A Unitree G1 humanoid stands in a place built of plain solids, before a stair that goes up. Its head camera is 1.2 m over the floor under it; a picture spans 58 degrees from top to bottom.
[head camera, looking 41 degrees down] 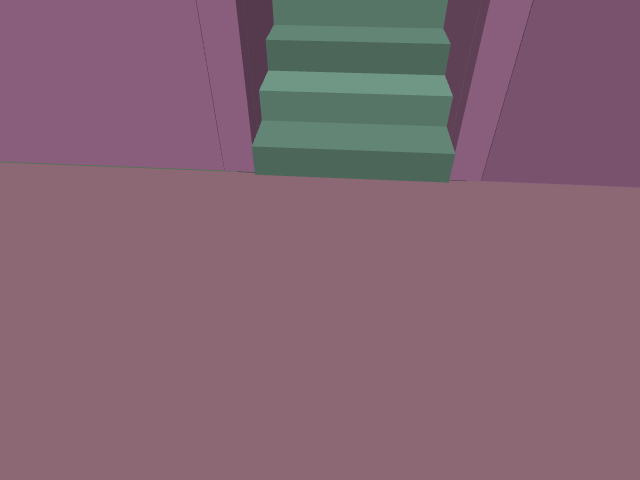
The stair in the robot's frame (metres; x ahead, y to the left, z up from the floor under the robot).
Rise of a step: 0.16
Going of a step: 0.28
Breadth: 0.98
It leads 4 degrees to the right of straight ahead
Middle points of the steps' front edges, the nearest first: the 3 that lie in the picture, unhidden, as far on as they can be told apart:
1.85 -0.15 0.16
2.13 -0.18 0.33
2.42 -0.20 0.49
